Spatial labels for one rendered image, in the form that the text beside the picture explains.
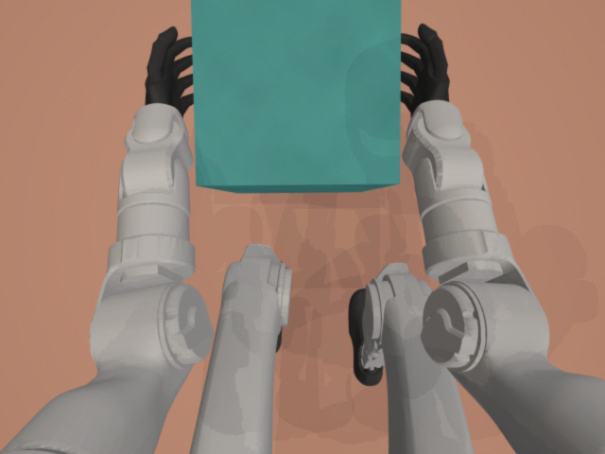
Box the left robot shin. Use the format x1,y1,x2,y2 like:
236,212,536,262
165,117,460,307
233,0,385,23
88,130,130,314
221,244,282,335

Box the robot right upper arm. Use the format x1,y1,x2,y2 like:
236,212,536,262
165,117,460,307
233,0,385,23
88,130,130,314
421,281,605,454

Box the carton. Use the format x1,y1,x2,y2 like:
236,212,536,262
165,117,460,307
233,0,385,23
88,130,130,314
191,0,401,193

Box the robot left forearm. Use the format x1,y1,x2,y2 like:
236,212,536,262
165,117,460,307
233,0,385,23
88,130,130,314
89,103,196,361

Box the robot right forearm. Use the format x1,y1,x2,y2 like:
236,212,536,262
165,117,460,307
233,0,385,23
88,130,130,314
402,100,549,328

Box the left robot hand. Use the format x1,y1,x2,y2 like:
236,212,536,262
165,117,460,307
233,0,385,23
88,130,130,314
145,26,194,118

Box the robot left upper arm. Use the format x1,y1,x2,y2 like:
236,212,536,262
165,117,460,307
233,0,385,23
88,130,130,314
0,282,214,454

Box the robot left thigh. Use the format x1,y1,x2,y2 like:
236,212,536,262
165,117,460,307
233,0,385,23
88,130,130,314
189,255,292,454

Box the right robot hand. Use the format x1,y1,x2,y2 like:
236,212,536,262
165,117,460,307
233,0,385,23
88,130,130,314
401,24,450,117

